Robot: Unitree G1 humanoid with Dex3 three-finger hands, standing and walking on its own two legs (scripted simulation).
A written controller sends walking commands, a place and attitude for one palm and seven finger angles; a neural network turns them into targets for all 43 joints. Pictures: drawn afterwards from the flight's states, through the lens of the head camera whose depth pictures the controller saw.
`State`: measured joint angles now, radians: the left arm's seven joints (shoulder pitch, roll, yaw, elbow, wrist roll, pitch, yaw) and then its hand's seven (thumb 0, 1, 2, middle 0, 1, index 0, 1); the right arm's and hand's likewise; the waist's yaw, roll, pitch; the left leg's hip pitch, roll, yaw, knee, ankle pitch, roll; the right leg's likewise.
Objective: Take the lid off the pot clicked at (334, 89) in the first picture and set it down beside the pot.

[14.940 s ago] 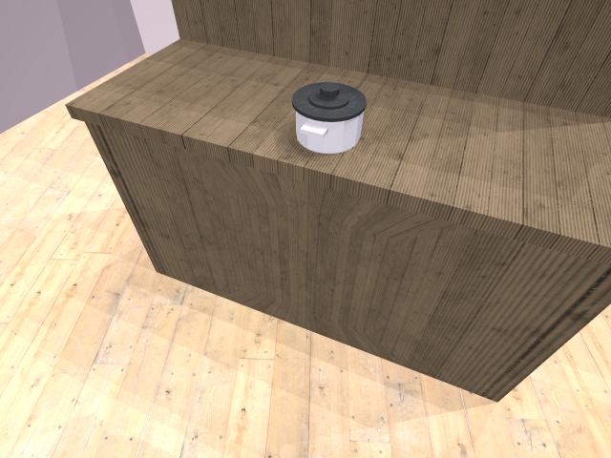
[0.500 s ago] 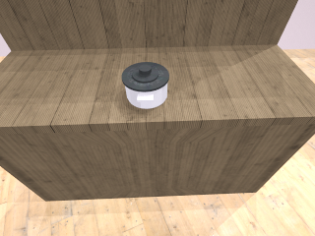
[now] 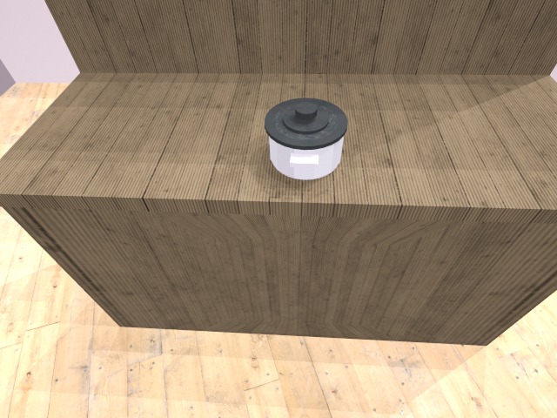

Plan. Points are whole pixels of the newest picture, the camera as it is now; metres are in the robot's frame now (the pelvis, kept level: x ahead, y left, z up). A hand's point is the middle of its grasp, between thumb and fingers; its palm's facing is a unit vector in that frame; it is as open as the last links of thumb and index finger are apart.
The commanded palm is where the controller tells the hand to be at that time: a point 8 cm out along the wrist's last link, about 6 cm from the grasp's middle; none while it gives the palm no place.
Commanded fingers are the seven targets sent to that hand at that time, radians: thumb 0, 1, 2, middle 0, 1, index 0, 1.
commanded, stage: come to a stop and stand still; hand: left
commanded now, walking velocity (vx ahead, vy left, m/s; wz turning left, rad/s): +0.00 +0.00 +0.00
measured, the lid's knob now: (306, 110) +0.62 -0.01 +0.11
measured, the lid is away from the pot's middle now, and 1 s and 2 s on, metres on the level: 0.00 0.00 0.00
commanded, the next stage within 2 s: look again from close up in 0.06 s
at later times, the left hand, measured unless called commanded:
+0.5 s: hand out of the picture +0.04 +0.17 -0.16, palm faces +0.00 -0.97 -0.24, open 7.4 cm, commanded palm none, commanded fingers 0.00 0.90 0.90 -0.20 -0.30 -0.20 -0.30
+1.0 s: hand out of the picture +0.04 +0.16 -0.16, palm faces +0.00 -0.97 -0.22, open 7.4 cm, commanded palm none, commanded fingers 0.00 0.90 0.90 -0.20 -0.30 -0.20 -0.30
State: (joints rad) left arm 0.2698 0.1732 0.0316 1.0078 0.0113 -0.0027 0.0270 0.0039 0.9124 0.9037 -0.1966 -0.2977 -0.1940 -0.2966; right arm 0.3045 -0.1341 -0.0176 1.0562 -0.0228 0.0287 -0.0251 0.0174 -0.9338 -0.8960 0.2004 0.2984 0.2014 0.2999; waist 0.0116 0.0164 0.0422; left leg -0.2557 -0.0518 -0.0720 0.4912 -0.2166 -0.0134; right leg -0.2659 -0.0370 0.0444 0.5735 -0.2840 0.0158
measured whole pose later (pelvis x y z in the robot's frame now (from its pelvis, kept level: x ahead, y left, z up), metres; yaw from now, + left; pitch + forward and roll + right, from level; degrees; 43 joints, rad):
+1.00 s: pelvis +0.01 -0.02 +0.00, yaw -2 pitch -1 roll +1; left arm 0.25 0.16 0.02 1.02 0.01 0.00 0.02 0.00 0.91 0.90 -0.20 -0.30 -0.20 -0.30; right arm 0.27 -0.14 -0.01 1.07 -0.01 -0.01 -0.02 0.00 -0.91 -0.90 0.20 0.30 0.20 0.30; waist 0.00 0.01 0.08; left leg -0.23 0.01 -0.07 0.45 -0.22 -0.05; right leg -0.24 0.02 0.05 0.52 -0.27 -0.02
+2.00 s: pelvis +0.18 -0.16 -0.01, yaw +0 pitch +1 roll +0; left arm 0.27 0.19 0.06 0.92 0.03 0.00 0.02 0.01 0.92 0.90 -0.20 -0.30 -0.19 -0.30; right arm 0.19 -0.22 -0.07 1.01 -0.02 0.02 -0.03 0.01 -0.92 -0.90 0.20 0.30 0.20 0.30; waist 0.02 0.00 0.06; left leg -0.48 0.04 0.03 1.03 -0.55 -0.03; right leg -0.31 -0.02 -0.02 0.62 -0.33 -0.01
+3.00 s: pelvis +0.11 -0.18 +0.00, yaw +0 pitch -1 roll -1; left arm 0.28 0.19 -0.01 0.92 0.01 0.02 0.04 0.00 0.92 0.90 -0.20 -0.30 -0.20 -0.30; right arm 0.27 -0.16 -0.02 0.98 -0.02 0.03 0.00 0.01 -0.92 -0.90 0.20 0.30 0.20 0.30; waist -0.02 -0.01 0.04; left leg -0.32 -0.01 0.02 0.56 -0.22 0.04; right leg -0.22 0.01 0.03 0.53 -0.29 0.01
